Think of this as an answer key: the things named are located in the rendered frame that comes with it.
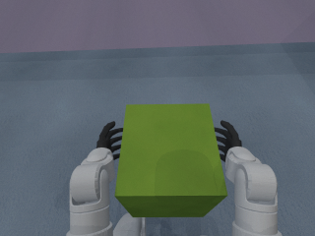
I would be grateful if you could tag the left robot hand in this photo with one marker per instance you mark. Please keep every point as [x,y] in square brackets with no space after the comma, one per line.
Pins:
[105,140]

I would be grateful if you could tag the robot right forearm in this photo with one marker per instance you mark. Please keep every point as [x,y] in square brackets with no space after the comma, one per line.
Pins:
[255,194]

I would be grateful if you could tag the carton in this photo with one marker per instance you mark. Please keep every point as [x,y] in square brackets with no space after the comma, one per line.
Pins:
[169,162]

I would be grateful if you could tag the robot left forearm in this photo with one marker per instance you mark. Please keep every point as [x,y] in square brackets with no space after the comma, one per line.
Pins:
[89,196]

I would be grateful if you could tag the left robot thigh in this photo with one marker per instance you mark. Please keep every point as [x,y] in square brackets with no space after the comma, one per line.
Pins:
[131,226]

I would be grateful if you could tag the right robot hand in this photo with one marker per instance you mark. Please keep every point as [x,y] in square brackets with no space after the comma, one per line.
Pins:
[231,139]

